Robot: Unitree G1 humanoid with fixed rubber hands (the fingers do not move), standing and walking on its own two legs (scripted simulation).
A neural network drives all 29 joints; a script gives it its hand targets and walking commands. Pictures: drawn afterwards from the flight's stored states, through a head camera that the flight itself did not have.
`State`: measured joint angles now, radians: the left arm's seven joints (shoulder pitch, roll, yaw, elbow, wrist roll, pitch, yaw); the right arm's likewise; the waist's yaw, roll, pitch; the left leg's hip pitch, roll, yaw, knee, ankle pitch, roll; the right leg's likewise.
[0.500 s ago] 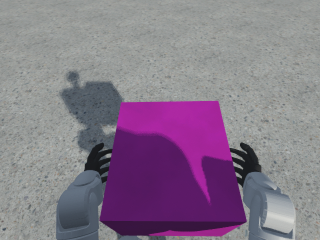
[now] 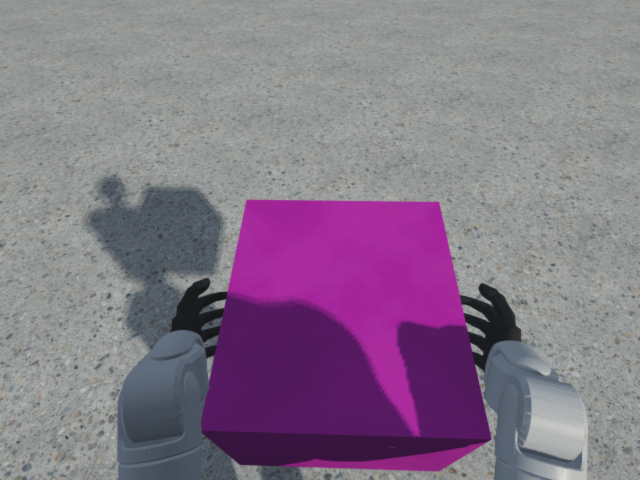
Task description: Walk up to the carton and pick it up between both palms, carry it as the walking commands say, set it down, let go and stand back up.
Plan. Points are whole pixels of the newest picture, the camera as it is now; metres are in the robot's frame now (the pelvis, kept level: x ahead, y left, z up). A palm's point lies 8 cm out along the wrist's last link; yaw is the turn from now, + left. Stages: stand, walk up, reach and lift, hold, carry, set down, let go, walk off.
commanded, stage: carry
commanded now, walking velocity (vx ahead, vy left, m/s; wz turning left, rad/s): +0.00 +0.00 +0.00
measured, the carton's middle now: (340, 332) +0.32 +0.00 +0.01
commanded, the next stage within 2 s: none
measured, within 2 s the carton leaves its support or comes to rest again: neither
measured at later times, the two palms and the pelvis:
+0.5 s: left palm (213, 316) +0.28 +0.14 +0.10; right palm (514, 322) +0.29 -0.20 +0.09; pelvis +0.03 -0.03 +0.02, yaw +1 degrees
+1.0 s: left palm (222, 337) +0.27 +0.14 +0.08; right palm (523, 347) +0.27 -0.21 +0.08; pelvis +0.01 -0.03 +0.00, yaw -1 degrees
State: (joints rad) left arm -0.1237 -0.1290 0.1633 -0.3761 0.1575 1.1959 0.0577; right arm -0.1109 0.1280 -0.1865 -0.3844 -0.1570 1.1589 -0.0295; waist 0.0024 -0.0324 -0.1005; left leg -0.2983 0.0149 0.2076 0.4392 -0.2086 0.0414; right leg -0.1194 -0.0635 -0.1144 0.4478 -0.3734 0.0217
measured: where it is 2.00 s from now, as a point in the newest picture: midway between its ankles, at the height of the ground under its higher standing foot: outside the picture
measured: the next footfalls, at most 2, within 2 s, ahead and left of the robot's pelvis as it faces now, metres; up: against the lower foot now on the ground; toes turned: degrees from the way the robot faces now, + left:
none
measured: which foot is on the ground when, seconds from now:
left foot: down 0.00-1.00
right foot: down 0.00-1.00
